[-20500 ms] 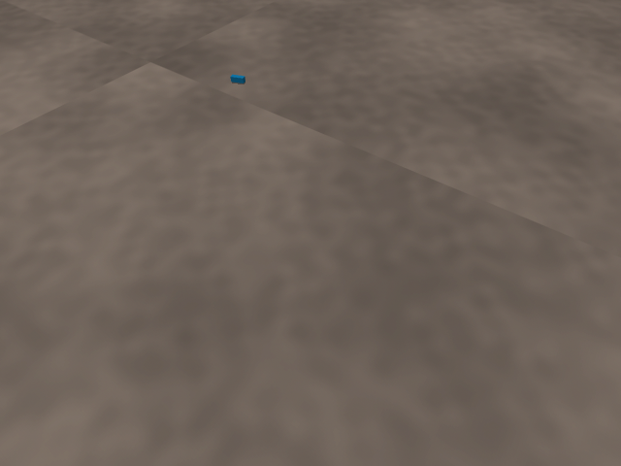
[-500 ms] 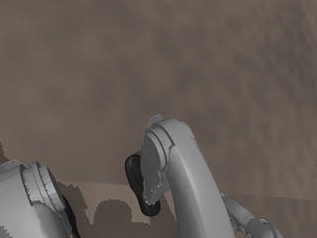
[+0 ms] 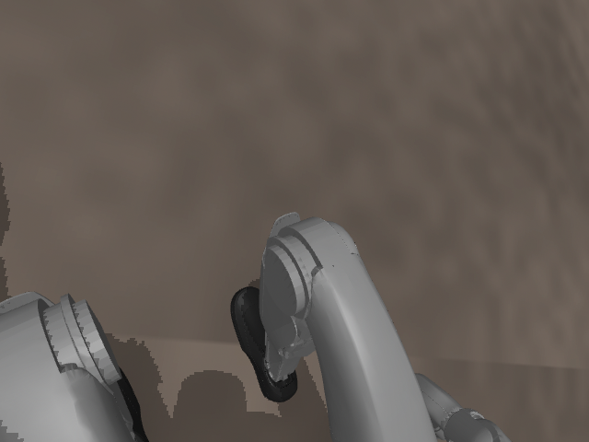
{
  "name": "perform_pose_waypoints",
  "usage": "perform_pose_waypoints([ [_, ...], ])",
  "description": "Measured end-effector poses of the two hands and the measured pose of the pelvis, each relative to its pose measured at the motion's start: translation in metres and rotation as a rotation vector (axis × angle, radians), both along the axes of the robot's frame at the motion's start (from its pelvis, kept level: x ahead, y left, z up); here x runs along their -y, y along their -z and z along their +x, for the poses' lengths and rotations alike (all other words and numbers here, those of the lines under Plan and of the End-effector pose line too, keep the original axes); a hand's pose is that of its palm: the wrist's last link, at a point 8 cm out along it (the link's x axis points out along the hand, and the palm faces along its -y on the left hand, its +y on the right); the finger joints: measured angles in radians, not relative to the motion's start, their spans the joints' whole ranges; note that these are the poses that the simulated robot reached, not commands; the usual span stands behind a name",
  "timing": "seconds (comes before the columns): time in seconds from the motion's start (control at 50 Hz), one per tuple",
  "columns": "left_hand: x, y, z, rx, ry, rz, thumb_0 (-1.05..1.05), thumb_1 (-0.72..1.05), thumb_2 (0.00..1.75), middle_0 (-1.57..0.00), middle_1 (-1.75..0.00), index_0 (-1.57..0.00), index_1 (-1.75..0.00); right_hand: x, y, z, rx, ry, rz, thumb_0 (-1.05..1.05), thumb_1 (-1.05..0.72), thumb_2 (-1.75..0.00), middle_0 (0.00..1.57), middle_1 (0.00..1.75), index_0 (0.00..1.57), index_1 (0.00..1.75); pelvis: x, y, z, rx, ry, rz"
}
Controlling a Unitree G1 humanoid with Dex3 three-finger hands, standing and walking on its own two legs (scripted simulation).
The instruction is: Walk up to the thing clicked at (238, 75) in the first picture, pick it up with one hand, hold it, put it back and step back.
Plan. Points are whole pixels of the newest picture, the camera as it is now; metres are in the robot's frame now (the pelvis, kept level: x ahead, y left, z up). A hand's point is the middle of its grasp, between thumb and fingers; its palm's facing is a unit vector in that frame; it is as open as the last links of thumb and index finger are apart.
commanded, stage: close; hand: left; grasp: from above
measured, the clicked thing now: out of the picture +0.45 +0.33 -0.28
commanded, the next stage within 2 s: settle in 1.96 s
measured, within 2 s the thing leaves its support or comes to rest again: neither
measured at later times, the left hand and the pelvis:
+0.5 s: hand out of the picture +0.43 +0.33 -0.25, palm faces -0.53 -0.10 -0.84, open 12.1 cm; pelvis +0.00 +0.00 +0.00, yaw +1 degrees
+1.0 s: hand out of the picture +0.44 +0.33 -0.25, palm faces -0.43 -0.08 -0.90, open 10.1 cm; pelvis +0.00 +0.00 +0.00, yaw +0 degrees
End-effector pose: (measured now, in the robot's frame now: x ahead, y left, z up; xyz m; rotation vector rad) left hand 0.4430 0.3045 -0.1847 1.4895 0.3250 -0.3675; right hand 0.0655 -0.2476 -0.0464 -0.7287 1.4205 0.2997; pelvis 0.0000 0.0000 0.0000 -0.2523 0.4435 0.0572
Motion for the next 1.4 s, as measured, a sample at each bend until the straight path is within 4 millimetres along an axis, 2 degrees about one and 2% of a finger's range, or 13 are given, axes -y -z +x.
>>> perform_pose_waypoints([
  [0.12,-0.004,-0.002,-0.003,0.018,-0.047,0.064,0.00,-0.28,0.86,-0.22,-0.82,-0.22,-0.82,0.002,-0.006,0.001,0.038,0.002,0.004,0.00,-0.89,-0.90,0.20,0.30,0.20,0.30,-0.002,-0.002,-0.004,-0.015,0.002,-0.001],
  [0.26,-0.028,0.002,0.003,-0.028,-0.225,0.059,0.00,-0.24,0.81,-0.27,-0.78,-0.27,-0.78,0.008,-0.014,-0.004,0.035,0.019,0.001,0.00,-0.89,-0.90,0.20,0.30,0.20,0.30,-0.001,-0.001,-0.002,-0.032,-0.004,0.005],
  [0.36,-0.037,0.009,0.004,-0.103,-0.236,0.046,0.00,-0.21,0.78,-0.29,-0.77,-0.29,-0.77,0.009,-0.012,-0.010,-0.004,0.046,-0.012,0.00,-0.90,-0.90,0.20,0.30,0.20,0.30,0.000,-0.001,0.001,-0.033,-0.009,0.005],
  [0.52,-0.032,0.008,0.001,-0.117,-0.126,0.001,0.00,-0.15,0.74,-0.32,-0.75,-0.33,-0.74,0.002,-0.005,-0.009,-0.041,0.026,-0.004,0.01,-0.90,-0.90,0.20,0.30,0.20,0.30,0.001,-0.002,0.001,-0.005,-0.012,-0.001],
  [0.64,-0.018,0.002,-0.004,-0.067,-0.034,-0.026,0.00,-0.08,0.71,-0.37,-0.71,-0.38,-0.70,-0.002,-0.002,0.000,-0.008,-0.002,-0.008,0.00,-0.90,-0.90,0.20,0.30,0.20,0.30,0.000,-0.001,-0.001,0.009,-0.006,-0.003],
  [0.8,-0.009,-0.003,-0.007,0.008,-0.012,0.031,0.00,0.03,0.62,-0.46,-0.61,-0.47,-0.60,0.000,-0.005,0.008,0.039,-0.015,-0.018,0.00,-0.89,-0.90,0.20,0.30,0.20,0.30,-0.002,-0.003,-0.004,-0.007,0.001,-0.004],
  [0.92,-0.012,0.003,-0.003,0.002,-0.094,0.065,0.00,0.09,0.56,-0.52,-0.54,-0.53,-0.53,0.005,-0.011,0.007,0.051,-0.013,-0.001,0.00,-0.89,-0.90,0.20,0.30,0.20,0.30,-0.002,-0.003,-0.004,-0.022,-0.002,0.003],
  [1.1,-0.037,0.006,0.010,-0.068,-0.243,0.056,0.00,0.18,0.46,-0.60,-0.45,-0.61,-0.44,0.012,-0.011,-0.002,0.017,0.035,-0.019,0.00,-0.90,-0.90,0.20,0.30,0.20,0.30,0.000,0.000,0.002,-0.035,-0.006,0.007],
  [1.22,-0.042,0.004,0.010,-0.112,-0.189,0.041,0.00,0.24,0.42,-0.64,-0.44,-0.64,-0.42,0.006,-0.004,-0.009,-0.033,0.045,-0.013,0.01,-0.90,-0.90,0.20,0.30,0.20,0.30,0.000,-0.001,0.002,-0.025,-0.010,0.000],
  [1.4,-0.029,-0.001,-0.002,-0.097,-0.069,-0.028,0.00,0.38,0.40,-0.73,-0.40,-0.75,-0.39,-0.001,-0.003,-0.007,-0.023,0.015,-0.020,0.00,-0.90,-0.90,0.20,0.30,0.20,0.30,0.001,-0.002,-0.003,0.010,-0.007,-0.003],
])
